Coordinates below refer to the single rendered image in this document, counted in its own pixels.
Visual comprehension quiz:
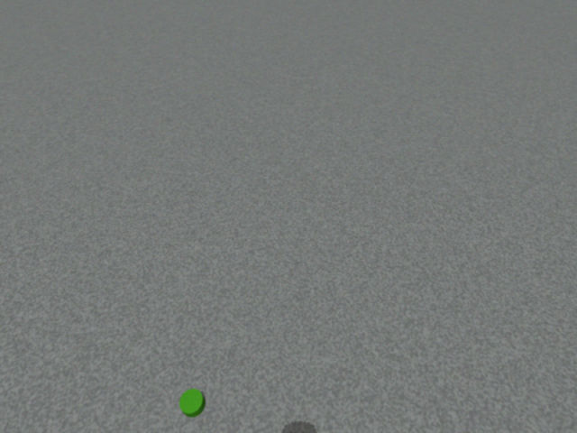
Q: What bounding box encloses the tin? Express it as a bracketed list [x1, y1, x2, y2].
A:
[179, 389, 206, 418]

